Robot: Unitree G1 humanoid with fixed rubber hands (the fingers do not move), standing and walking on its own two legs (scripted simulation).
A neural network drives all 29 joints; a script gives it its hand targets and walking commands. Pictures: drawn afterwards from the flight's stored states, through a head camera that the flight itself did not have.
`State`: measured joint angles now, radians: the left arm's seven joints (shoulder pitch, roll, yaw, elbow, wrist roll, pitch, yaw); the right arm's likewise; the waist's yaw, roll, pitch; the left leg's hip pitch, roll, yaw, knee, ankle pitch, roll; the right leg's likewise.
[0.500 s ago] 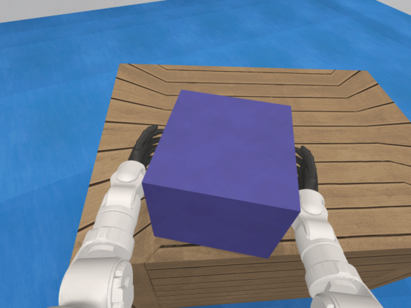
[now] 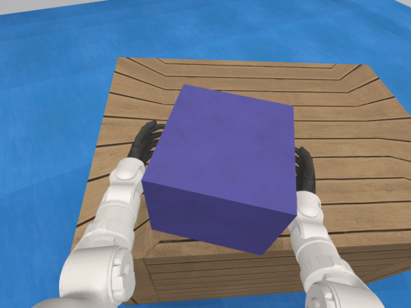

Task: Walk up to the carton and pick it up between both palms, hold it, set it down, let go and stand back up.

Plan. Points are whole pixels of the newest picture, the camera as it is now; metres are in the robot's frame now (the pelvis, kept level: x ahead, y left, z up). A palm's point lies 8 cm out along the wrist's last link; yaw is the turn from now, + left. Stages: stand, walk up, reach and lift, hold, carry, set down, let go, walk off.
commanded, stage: set down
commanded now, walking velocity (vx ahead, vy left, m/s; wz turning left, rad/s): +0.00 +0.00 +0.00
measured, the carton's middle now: (221, 168) +0.40 -0.05 +0.01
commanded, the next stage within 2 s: none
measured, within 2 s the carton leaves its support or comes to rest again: neither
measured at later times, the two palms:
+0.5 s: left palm (140, 156) +0.42 +0.13 +0.03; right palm (302, 187) +0.33 -0.21 +0.03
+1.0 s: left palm (141, 161) +0.42 +0.13 +0.02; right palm (301, 190) +0.33 -0.21 +0.02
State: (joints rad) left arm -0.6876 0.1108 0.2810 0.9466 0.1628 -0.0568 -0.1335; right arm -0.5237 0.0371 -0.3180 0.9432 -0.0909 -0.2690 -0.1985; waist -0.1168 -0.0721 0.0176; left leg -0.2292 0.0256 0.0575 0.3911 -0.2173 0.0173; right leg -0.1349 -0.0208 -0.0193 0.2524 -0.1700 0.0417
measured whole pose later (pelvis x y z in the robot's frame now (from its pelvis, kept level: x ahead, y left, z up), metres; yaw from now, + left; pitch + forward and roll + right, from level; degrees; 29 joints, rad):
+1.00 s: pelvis -0.01 +0.00 -0.01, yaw +0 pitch +12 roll -2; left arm -0.79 0.20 0.14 1.20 0.08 -0.18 -0.06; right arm -0.64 0.03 -0.39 1.13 -0.12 -0.32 -0.23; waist -0.15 -0.07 -0.10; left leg -0.46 0.03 0.06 0.43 -0.19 0.02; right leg -0.38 -0.02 -0.02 0.33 -0.17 0.04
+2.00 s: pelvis -0.07 +0.01 -0.01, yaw +0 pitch +2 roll -2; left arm -0.47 0.42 -0.07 0.95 -0.31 -0.05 -0.10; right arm -0.32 0.03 -0.12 0.64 0.14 0.00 -0.28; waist -0.14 -0.03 -0.05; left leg -0.39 0.03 0.06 0.52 -0.17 0.03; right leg -0.32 -0.02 -0.01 0.43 -0.15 0.04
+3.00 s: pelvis -0.07 +0.01 -0.01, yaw +0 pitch -3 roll -2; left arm 0.16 0.50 -0.05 0.17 -0.38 0.10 -0.10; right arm 0.31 0.03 -0.04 -0.15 0.14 0.31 -0.33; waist -0.03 -0.03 0.04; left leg -0.28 0.03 0.06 0.52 -0.19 0.03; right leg -0.21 -0.02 -0.01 0.43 -0.17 0.04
